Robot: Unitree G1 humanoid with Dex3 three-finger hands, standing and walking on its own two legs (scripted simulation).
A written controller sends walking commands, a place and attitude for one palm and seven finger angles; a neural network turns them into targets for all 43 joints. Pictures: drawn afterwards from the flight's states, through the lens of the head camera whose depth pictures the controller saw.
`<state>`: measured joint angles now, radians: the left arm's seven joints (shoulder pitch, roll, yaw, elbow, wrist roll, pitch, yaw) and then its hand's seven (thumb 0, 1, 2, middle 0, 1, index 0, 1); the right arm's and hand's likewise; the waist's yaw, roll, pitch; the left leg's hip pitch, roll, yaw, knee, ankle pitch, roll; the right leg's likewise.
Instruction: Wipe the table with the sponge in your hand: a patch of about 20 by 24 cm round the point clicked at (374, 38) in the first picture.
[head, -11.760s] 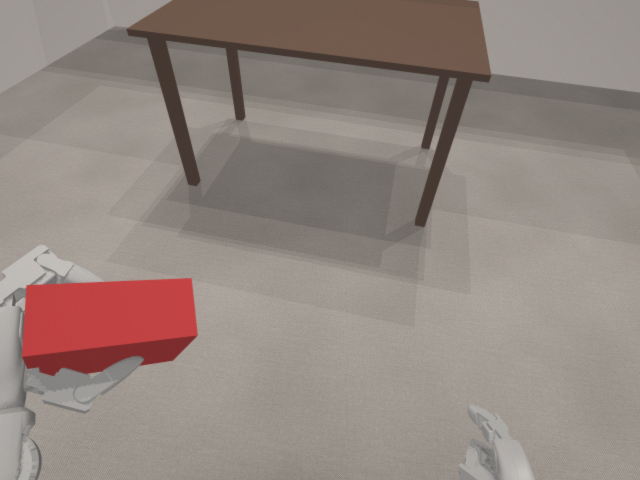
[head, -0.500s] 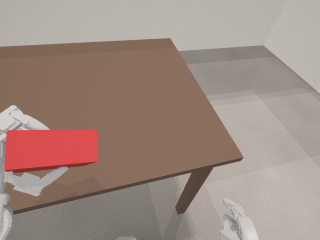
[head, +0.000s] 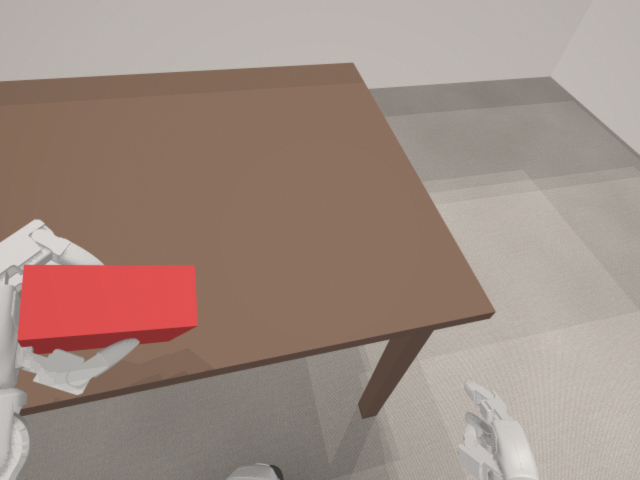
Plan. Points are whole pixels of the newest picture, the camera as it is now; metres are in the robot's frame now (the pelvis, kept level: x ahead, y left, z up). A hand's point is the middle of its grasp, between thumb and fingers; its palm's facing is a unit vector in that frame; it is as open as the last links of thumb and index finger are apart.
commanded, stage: look again from close up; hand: left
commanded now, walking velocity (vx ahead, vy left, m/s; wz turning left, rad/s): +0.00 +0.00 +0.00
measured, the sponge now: (135, 309) +0.24 +0.21 +0.13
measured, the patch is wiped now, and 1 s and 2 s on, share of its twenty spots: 0.00 0.00 0.00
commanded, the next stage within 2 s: shuffle to correct the standing spot in 0.24 s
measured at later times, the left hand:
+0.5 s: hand (134, 248) +0.29 +0.23 +0.16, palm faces +0.32 -0.85 -0.42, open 9.8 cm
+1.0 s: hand (184, 233) +0.31 +0.18 +0.16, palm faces +0.24 -0.84 -0.49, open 9.8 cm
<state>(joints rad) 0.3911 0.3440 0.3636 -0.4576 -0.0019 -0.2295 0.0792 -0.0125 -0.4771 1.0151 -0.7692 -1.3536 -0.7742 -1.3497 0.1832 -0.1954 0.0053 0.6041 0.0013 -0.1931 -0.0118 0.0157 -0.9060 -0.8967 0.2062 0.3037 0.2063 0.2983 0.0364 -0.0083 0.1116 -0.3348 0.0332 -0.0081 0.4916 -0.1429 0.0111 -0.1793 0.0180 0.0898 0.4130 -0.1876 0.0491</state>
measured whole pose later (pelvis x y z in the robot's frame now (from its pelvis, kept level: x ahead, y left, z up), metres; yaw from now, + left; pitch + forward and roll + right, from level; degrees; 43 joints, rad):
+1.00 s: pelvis +0.07 -0.04 +0.00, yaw -6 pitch +1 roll -1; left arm 0.53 0.41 0.40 -0.53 -0.05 -0.18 0.11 -0.01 -0.48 1.02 -0.77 -1.35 -0.78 -1.35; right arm 0.20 -0.25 -0.04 0.57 0.02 -0.06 -0.06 0.02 -0.91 -0.90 0.20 0.30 0.20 0.30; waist -0.01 0.01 0.09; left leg -0.29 0.09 0.02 0.52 -0.23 -0.03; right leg -0.19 0.05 0.08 0.49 -0.30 -0.01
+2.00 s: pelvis +0.04 +0.03 +0.00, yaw -5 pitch +0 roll -2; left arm 0.46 0.40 0.36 -0.57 -0.03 -0.22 0.09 -0.01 -0.48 1.02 -0.77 -1.35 -0.77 -1.35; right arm 0.19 -0.19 0.03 0.57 0.00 -0.16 -0.01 0.02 -0.91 -0.90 0.21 0.30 0.21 0.30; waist 0.02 -0.03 0.11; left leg -0.32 0.02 0.05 0.49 -0.17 0.04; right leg -0.19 -0.05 0.04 0.39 -0.20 0.06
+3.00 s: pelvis +0.05 +0.02 +0.00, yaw -7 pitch +0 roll -1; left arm 0.48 0.44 0.36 -0.49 -0.02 -0.24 0.04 -0.01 -0.48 1.02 -0.77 -1.35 -0.78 -1.35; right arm 0.21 -0.17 0.01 0.55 0.02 -0.15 -0.02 0.02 -0.91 -0.90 0.21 0.30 0.20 0.30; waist 0.00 -0.05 0.13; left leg -0.29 0.02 0.08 0.49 -0.20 0.03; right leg -0.20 -0.04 0.08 0.44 -0.24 0.06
